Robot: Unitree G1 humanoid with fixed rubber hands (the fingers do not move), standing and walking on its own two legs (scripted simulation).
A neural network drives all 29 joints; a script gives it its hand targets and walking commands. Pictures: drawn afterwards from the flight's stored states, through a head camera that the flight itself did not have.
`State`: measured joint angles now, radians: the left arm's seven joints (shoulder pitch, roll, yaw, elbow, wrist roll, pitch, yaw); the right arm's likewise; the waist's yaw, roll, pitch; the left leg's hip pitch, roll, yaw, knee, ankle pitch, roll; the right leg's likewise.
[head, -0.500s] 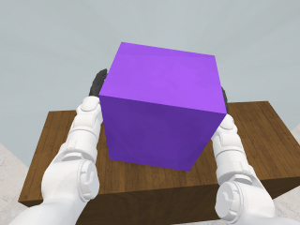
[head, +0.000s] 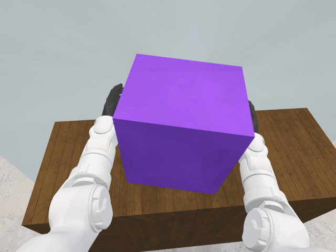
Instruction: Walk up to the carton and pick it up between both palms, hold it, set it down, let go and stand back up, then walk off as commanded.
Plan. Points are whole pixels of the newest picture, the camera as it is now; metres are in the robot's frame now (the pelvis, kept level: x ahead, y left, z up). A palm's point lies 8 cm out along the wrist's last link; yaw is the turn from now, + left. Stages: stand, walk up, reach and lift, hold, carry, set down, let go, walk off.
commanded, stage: set down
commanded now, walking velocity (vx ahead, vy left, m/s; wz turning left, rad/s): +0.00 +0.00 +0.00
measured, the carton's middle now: (179, 130) +0.39 -0.05 +0.05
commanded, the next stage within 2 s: none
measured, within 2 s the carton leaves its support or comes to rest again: neither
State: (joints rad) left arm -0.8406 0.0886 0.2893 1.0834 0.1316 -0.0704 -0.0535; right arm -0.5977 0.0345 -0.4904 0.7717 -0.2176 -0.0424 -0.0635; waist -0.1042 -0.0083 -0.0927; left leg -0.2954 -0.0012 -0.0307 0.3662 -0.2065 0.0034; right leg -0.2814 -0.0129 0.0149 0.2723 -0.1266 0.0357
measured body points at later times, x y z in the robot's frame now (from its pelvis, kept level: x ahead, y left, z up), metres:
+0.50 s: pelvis +0.00 +0.00 +0.00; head +0.03 +0.03 +0.45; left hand +0.45 +0.12 +0.07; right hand +0.37 -0.22 +0.07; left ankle -0.02 +0.11 -0.75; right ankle +0.00 -0.14 -0.75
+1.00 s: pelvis -0.02 +0.00 -0.01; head +0.03 +0.02 +0.44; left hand +0.46 +0.13 +0.07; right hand +0.38 -0.23 +0.05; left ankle -0.02 +0.11 -0.75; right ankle +0.00 -0.14 -0.75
